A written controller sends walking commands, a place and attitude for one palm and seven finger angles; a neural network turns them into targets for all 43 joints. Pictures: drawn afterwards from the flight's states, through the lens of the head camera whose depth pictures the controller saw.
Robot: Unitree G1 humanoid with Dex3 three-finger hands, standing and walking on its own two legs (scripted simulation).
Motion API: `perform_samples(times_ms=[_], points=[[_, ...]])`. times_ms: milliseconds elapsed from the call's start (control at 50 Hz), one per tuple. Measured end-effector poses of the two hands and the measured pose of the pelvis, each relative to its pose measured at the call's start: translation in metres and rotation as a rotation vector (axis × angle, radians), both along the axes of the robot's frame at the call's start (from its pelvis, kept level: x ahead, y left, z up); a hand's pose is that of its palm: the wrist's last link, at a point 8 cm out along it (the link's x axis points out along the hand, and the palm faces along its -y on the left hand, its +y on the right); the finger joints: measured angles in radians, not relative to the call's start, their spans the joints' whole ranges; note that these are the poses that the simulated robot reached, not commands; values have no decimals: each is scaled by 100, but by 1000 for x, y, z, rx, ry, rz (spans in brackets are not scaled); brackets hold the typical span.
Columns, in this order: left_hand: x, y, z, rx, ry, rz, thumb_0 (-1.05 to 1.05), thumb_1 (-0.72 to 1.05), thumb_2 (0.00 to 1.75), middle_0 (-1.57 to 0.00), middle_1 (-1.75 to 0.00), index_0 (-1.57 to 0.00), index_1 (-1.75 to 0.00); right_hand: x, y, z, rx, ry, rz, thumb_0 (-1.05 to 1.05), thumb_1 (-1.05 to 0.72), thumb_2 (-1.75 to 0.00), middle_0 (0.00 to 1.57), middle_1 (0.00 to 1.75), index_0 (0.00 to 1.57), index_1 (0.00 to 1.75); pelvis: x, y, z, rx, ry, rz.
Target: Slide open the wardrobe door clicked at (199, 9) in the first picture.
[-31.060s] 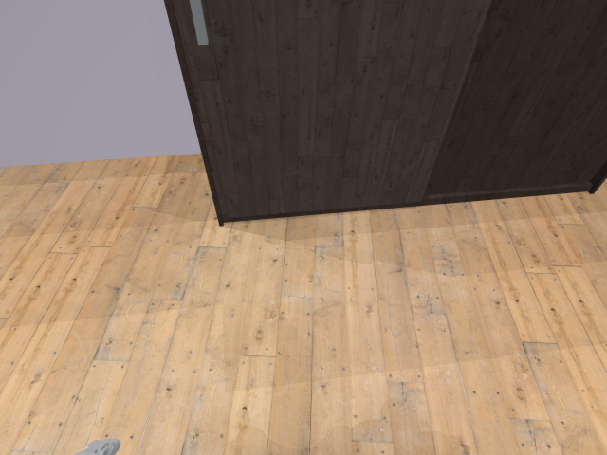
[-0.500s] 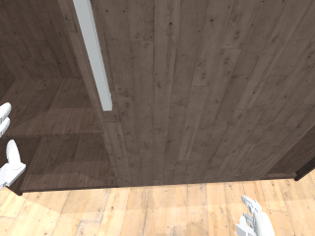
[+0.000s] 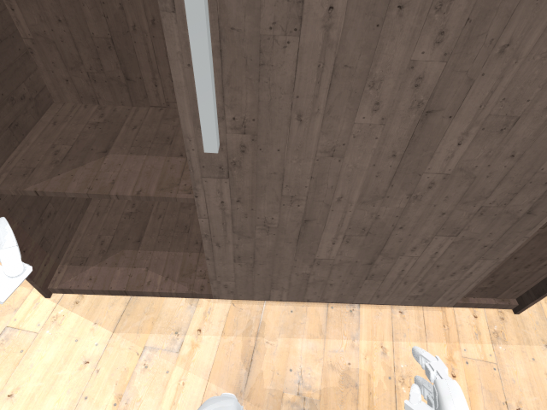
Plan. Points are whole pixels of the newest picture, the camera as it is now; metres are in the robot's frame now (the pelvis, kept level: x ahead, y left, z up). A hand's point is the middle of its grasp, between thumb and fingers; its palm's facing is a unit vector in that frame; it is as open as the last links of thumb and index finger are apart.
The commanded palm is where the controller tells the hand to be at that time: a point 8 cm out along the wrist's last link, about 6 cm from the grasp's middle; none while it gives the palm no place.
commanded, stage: step back with the hand held close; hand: left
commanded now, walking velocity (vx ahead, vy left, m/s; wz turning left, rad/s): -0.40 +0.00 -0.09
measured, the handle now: (205, 56) +0.56 +0.16 +0.23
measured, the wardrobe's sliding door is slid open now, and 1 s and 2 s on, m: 0.61 0.61 0.61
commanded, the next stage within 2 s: stop stepping back and stand still in 0.32 s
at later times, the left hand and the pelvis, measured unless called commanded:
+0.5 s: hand (42, 312) +0.17 +0.23 +0.18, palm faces +0.28 -0.86 -0.43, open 7.4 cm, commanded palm +0.09 +0.29 +0.20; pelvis -0.08 +0.00 +0.01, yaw -7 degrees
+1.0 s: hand out of the picture +0.17 +0.28 +0.18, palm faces +0.31 -0.83 -0.47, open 7.4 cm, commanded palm +0.12 +0.32 +0.20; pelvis -0.06 +0.04 +0.02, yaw -8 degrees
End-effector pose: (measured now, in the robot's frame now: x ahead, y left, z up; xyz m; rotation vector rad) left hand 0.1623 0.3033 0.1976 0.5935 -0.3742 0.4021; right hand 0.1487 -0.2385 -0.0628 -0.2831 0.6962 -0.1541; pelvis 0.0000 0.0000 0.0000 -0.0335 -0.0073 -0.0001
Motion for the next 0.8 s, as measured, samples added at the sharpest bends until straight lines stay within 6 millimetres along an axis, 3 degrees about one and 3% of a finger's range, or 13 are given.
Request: perform_samples(times_ms=[140,280,420,520,580,680,740,800], points=[[-13,7,-3,-28,-19,-51,1,89,90,-21,-30,-21,-31,-13,4,5,-39,17,-12,2,-90,-89,21,30,21,30,-20,13,-1,-12,10,10],[-32,23,10,-33,-8,-1,1,89,90,-21,-30,-21,-31,-30,23,18,9,-6,-4,2,-90,-89,20,30,21,30,-35,13,15,-54,56,-15],[-36,-12,4,-54,-6,-108,1,89,90,-20,-30,-21,-31,-46,23,8,41,-26,20,1,-90,-89,21,30,21,30,-70,3,8,-1,94,-113],[-32,-30,-2,-50,47,-227,1,89,90,-21,-30,-21,-31,-82,6,8,38,-21,-101,1,-90,-89,21,30,21,30,-81,5,7,-16,45,-119],[-35,-23,-7,-39,83,-241,1,89,90,-21,-30,-21,-31,-107,-8,10,-2,-22,-180,1,-90,-89,21,30,21,30,-74,9,4,-16,21,-122],[-30,8,-18,-68,54,-174,1,88,90,-21,-30,-22,-31,-138,-22,2,-91,45,-264,1,-90,-89,21,30,21,30,-59,24,-5,-27,-11,-115],[-20,22,-19,-128,26,-119,1,88,90,-21,-30,-22,-31,-146,-15,2,-95,82,-269,2,-90,-89,20,30,20,30,-61,29,0,-11,-9,-114],[-19,19,-7,-146,27,-111,1,89,90,-21,-30,-21,-31,-145,2,10,-53,77,-222,2,-90,-89,20,30,20,30,-70,29,13,-11,4,-114]])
